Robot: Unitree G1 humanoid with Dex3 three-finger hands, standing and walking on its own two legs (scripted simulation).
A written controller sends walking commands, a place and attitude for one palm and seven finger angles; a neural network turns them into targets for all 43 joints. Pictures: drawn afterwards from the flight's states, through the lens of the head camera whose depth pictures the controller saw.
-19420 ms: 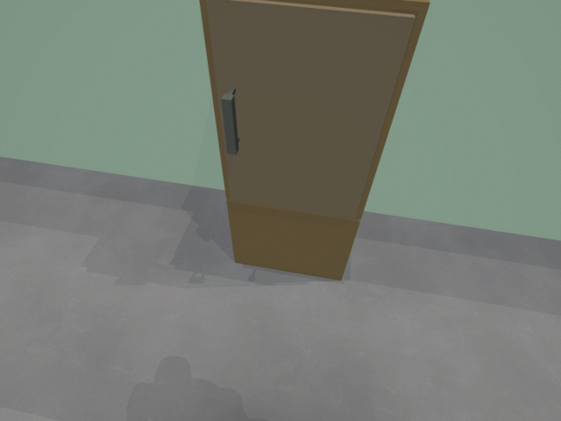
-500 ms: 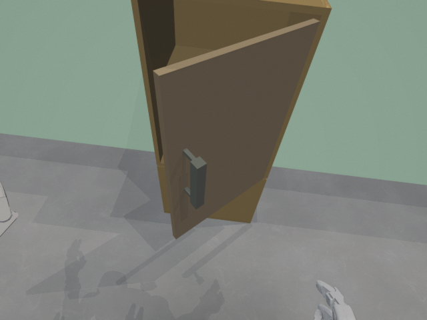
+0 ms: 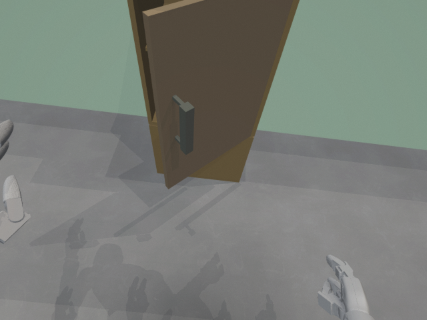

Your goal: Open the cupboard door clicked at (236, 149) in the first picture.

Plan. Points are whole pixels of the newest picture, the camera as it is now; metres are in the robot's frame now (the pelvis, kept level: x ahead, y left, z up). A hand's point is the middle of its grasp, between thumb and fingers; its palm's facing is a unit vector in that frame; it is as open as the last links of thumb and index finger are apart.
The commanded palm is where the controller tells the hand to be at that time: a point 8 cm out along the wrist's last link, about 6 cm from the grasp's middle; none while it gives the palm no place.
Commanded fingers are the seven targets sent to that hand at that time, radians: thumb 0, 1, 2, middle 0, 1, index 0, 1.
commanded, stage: stop stepping back and stand still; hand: left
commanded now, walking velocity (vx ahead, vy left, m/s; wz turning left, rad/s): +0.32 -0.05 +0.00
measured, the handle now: (181, 125) +0.55 +0.10 -0.02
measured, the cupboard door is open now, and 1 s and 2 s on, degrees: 45 45 45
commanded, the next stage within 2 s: let the arm hang, fingers relaxed in 0.64 s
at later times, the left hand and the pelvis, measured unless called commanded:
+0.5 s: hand out of the picture +0.11 +0.26 +0.16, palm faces +0.46 -0.77 -0.43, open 7.4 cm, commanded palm +0.05 +0.29 +0.18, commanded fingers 0.00 0.90 0.90 -0.20 -0.30 -0.20 -0.30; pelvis -0.08 -0.01 -0.01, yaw +1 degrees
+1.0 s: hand out of the picture -0.01 +0.16 -0.16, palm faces +0.01 -0.98 -0.21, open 7.4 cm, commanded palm none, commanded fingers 0.00 0.90 0.90 -0.20 -0.30 -0.20 -0.30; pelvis -0.10 -0.02 -0.01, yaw +4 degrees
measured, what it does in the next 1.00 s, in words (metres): walks backwards: right foot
